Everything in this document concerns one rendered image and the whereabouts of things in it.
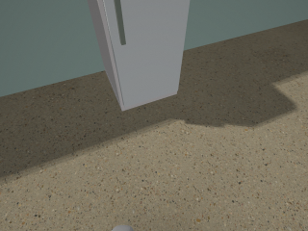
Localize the handle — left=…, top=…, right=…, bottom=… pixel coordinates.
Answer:
left=114, top=0, right=126, bottom=45

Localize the fridge door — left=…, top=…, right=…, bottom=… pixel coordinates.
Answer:
left=102, top=0, right=191, bottom=107

